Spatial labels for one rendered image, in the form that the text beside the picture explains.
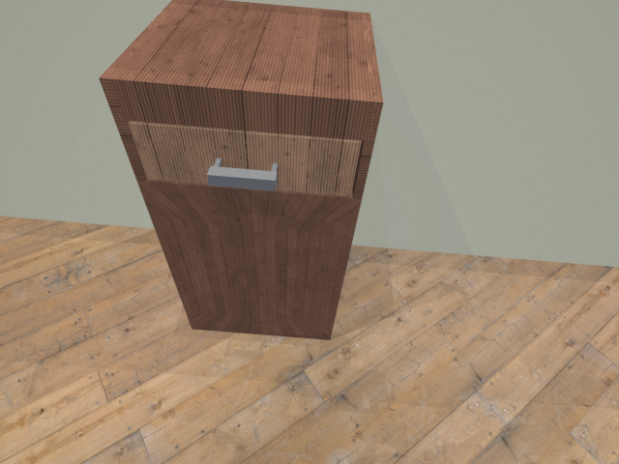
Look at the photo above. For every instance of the drawer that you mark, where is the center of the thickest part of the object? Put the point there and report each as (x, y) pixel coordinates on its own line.
(308, 164)

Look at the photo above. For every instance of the handle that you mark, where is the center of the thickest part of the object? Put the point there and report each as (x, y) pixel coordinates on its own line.
(242, 178)

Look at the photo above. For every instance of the cabinet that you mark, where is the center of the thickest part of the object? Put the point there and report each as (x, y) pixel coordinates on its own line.
(252, 261)

